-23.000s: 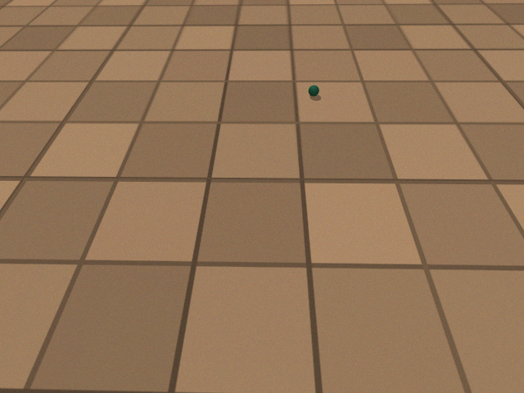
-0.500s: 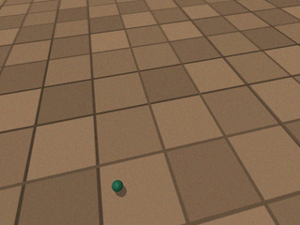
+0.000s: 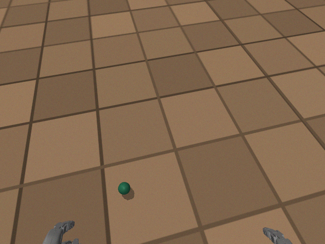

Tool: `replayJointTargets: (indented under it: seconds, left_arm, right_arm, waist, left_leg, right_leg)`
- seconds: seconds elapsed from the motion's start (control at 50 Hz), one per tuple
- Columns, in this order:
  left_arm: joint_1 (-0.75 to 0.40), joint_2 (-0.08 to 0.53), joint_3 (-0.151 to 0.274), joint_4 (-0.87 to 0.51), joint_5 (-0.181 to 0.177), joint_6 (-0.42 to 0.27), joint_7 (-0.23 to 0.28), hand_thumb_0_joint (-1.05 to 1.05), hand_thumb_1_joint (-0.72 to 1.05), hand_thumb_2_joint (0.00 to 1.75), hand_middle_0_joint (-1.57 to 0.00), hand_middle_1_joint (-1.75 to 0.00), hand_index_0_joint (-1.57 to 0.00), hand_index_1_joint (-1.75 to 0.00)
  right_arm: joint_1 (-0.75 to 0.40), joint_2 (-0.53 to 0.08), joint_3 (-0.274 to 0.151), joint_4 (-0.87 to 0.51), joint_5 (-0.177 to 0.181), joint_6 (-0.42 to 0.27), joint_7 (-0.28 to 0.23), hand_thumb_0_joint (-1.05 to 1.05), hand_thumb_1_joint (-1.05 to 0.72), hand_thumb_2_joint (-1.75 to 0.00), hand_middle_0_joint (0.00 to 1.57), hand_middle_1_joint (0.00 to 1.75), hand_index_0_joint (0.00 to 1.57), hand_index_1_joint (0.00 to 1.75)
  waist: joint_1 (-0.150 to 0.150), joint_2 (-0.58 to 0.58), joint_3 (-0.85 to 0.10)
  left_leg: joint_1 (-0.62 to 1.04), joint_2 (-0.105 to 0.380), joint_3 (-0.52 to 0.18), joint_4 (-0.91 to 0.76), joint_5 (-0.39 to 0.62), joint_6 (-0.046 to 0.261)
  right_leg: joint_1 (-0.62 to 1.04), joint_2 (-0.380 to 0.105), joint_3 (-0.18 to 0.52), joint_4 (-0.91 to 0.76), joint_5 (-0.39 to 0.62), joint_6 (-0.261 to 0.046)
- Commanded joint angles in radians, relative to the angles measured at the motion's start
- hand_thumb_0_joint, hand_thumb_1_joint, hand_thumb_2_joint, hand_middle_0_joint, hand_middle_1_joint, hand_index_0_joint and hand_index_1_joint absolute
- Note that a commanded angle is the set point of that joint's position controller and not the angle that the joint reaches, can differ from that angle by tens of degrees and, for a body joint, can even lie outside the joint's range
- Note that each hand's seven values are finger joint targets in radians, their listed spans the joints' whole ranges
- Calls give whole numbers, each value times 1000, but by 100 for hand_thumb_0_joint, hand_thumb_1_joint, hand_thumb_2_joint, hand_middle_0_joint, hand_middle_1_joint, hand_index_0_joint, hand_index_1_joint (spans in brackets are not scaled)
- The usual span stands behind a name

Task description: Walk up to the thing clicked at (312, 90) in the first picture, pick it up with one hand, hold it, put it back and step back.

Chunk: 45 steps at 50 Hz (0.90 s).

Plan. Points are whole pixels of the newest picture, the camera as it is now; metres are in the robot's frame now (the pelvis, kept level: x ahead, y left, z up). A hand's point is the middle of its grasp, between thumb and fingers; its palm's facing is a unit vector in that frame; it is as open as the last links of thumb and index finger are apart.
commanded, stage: rise first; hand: left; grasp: from above
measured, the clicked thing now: (124, 188) +0.48 +0.25 -0.73
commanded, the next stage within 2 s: none
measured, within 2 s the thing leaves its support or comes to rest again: neither
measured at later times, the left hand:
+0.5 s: hand out of the picture +0.14 +0.26 -0.21, palm faces -0.15 -0.89 -0.43, open 13.9 cm
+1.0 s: hand (90, 228) +0.22 +0.28 -0.35, palm faces -0.41 -0.59 -0.69, open 13.9 cm
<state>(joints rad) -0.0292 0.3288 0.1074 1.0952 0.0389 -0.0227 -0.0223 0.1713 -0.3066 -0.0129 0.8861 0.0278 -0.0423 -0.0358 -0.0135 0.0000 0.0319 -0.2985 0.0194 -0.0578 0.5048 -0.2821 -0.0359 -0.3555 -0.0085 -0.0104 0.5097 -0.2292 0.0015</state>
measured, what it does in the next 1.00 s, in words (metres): lowers itself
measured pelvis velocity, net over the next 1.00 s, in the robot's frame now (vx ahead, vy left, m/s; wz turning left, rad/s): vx -0.05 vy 0.02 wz -0.01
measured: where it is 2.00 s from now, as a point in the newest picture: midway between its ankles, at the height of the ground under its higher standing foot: outside the picture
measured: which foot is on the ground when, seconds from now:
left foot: down 0.00-1.00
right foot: down 0.00-1.00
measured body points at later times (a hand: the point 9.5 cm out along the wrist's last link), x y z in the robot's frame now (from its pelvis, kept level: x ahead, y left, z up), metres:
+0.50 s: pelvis +0.00 +0.02 -0.07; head +0.08 +0.03 +0.38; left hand +0.15 +0.31 -0.18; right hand +0.14 -0.24 -0.16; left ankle -0.02 +0.15 -0.74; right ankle +0.02 -0.12 -0.74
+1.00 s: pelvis -0.05 +0.02 -0.21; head +0.11 +0.03 +0.21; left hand +0.24 +0.31 -0.31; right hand +0.14 -0.25 -0.31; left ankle -0.02 +0.15 -0.74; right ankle +0.02 -0.12 -0.74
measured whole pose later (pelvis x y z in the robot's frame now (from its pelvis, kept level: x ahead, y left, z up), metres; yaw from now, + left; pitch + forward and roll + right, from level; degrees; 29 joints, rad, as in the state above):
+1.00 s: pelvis -0.05 +0.02 -0.21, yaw +0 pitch +30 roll -1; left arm -0.14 0.42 0.10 0.66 0.58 0.03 0.06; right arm 0.12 -0.29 -0.04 0.60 0.01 -0.20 0.02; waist -0.05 0.01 -0.19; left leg -1.50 -0.02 -0.06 1.68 -0.71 -0.03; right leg -1.55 -0.02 0.01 1.63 -0.60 0.03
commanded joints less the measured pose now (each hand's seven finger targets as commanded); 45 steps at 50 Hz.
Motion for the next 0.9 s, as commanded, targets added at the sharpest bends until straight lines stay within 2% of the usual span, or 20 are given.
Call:
replayJointTargets:
  seconds: [0.0, 0.02, 0.04, 0.12, 0.16, 0.2, 0.22, 0.26, 0.32, 0.34, 0.38, 0.44, 0.46, 0.56, 0.6, 0.66, 0.72, 0.76, 0.78, 0.88]
  left_arm:
    - [69, 222, 100, -117, 67, 8, 0, 0, 10, 94, -12, -97, -14, -95]
    - [68, 226, 108, -162, 72, 29, 7, 0, 2, 93, -13, -98, -14, -96]
    - [73, 193, 87, -183, 75, 56, 12, 0, -6, 94, -12, -98, -13, -97]
    - [90, 174, 85, -266, 103, 150, 29, 0, -38, 93, -14, -99, -14, -98]
    - [39, 168, 72, -327, 113, 168, 36, 0, -50, 94, -15, -99, -14, -99]
    - [113, 153, 86, -316, 124, 180, 42, 0, -51, 95, -13, -101, -13, -101]
    - [38, 154, 70, -436, 129, 167, 42, 0, -52, 94, -14, -101, -13, -102]
    - [76, 160, 87, -482, 141, 160, 48, 0, -53, 95, -13, -102, -12, -103]
    - [112, 150, 70, -633, 164, 159, 53, 0, -53, 96, -12, -103, -11, -104]
    - [205, 137, 78, -571, 169, 174, 57, 0, -56, 97, -11, -103, -10, -104]
    - [194, 136, 59, -688, 180, 185, 59, 0, -56, 99, -9, -105, -8, -106]
    - [294, 134, 75, -695, 193, 222, 64, 0, -56, 99, -8, -107, -8, -107]
    - [274, 133, 63, -769, 195, 224, 62, 0, -56, 99, -8, -107, -8, -107]
    - [314, 128, 58, -860, 220, 251, 67, 0, -55, 97, -7, -106, -7, -106]
    - [285, 138, 53, -857, 228, 257, 71, 0, -55, 96, -7, -108, -8, -107]
    - [200, 155, 54, -792, 266, 232, 72, 0, -56, 97, -7, -107, -8, -106]
    - [131, 168, 47, -701, 335, 181, 71, 0, -54, 98, -6, -106, -6, -106]
    - [34, 193, 45, -736, 380, 135, 78, 0, -52, 98, -6, -107, -6, -107]
    - [22, 177, 21, -661, 405, 120, 80, 0, -52, 97, -6, -108, -7, -107]
    - [-130, 286, 62, -608, 519, 39, 107, 0, -50, 97, -6, -110, -7, -109]
  right_arm:
    - [65, -124, -73, -180, -14, -34, 0, 0, -90, -90, 20, 30, 20, 30]
    - [55, -121, -75, -205, -9, -36, 0, 0, -88, -90, 20, 30, 20, 30]
    - [48, -120, -75, -227, -4, -36, 0, 0, -87, -89, 20, 30, 20, 30]
    - [25, -112, -76, -307, -2, -44, 8, 0, -89, -90, 20, 30, 20, 30]
    - [30, -98, -71, -323, -3, -53, 13, 0, -89, -90, 20, 30, 20, 30]
    - [50, -95, -70, -337, -6, -66, 17, 0, -89, -90, 20, 30, 20, 30]
    - [53, -93, -78, -351, -7, -75, 18, 0, -89, -90, 20, 30, 20, 30]
    - [59, -96, -83, -369, -10, -89, 17, 0, -89, -90, 20, 30, 20, 30]
    - [65, -89, -88, -403, -13, -107, 16, 0, -87, -90, 20, 30, 20, 30]
    - [65, -85, -84, -402, -14, -109, 14, 0, -88, -90, 20, 30, 20, 30]
    - [67, -84, -86, -413, -17, -115, 14, 0, -86, -89, 20, 30, 20, 30]
    - [71, -83, -82, -424, -18, -120, 16, 0, -88, -89, 20, 30, 20, 30]
    - [60, -84, -86, -440, -17, -122, 16, 0, -88, -90, 20, 30, 20, 30]
    - [38, -76, -81, -484, -20, -136, 15, 0, -88, -89, 20, 30, 20, 30]
    - [52, -78, -77, -471, -19, -140, 14, 0, -89, -90, 20, 30, 20, 30]
    - [33, -85, -72, -470, -22, -159, 15, 0, -90, -90, 20, 30, 20, 30]
    - [46, -92, -76, -439, -26, -171, 26, 0, -86, -89, 20, 30, 20, 30]
    - [15, -103, -81, -464, -25, -189, 34, 0, -84, -89, 20, 30, 20, 30]
    - [30, -104, -79, -428, -24, -194, 38, 0, -85, -89, 20, 30, 20, 30]
    - [6, -135, -93, -411, -15, -208, 48, 0, -84, -89, 20, 30, 20, 30]
  waist:
    - [44, 42, -295]
    - [52, 35, -297]
    - [39, 37, -268]
    - [19, -14, -257]
    - [5, -21, -231]
    - [2, -23, -230]
    - [-1, 8, -262]
    - [-6, 45, -295]
    - [-3, 70, -357]
    - [-5, 61, -335]
    - [-11, 67, -372]
    - [-11, 62, -378]
    - [-10, 68, -382]
    - [-11, 85, -397]
    - [-37, 72, -405]
    - [-49, 64, -365]
    - [-49, 79, -398]
    - [-42, 99, -464]
    - [-57, 84, -459]
    - [-33, 92, -596]
  left_leg:
    - [-95, -60, 83, 72, 209, 33]
    - [-94, -58, 81, 63, 208, 31]
    - [-98, -55, 79, 55, 196, 29]
    - [-158, -42, 68, 120, 156, 35]
    - [-214, -41, 68, 165, 100, 37]
    - [-267, -39, 70, 217, 64, 39]
    - [-278, -36, 66, 241, 50, 36]
    - [-299, -22, 53, 283, 79, 27]
    - [-312, -18, 40, 332, 111, 22]
    - [-338, -17, 41, 352, 121, 21]
    - [-353, -15, 34, 381, 129, 23]
    - [-392, -9, 22, 411, 124, 21]
    - [-409, -9, 23, 424, 114, 23]
    - [-461, -11, 19, 484, 95, 24]
    - [-492, -10, 22, 514, 87, 27]
    - [-594, -9, 11, 587, 21, 29]
    - [-688, -19, 13, 675, -41, 29]
    - [-743, -27, 20, 739, -75, 30]
    - [-786, -30, 12, 761, -121, 30]
    - [-911, -43, 28, 899, -137, 34]
  right_leg:
    - [113, -7, -4, 62, 194, -12]
    - [113, -1, -8, 55, 183, -12]
    - [95, 3, -11, 49, 163, -13]
    - [12, 15, -24, 95, 106, -10]
    - [-59, 14, -22, 129, 50, -7]
    - [-118, 16, -20, 183, 15, -7]
    - [-155, 16, -19, 213, -1, -10]
    - [-207, 20, -24, 281, 16, -16]
    - [-244, 17, -24, 342, 34, -19]
    - [-256, 17, -26, 359, 37, -19]
    - [-278, 18, -22, 387, 45, -20]
    - [-311, 18, -26, 425, 31, -21]
    - [-330, 17, -26, 436, 22, -23]
    - [-397, 16, -27, 495, 0, -25]
    - [-422, 15, -27, 515, 0, -24]
    - [-543, 14, -28, 595, -59, -25]
    - [-656, 10, -22, 699, -113, -29]
    - [-713, 6, -13, 758, -127, -30]
    - [-760, 8, -13, 787, -160, -27]
    - [-858, 3, -2, 914, -157, -30]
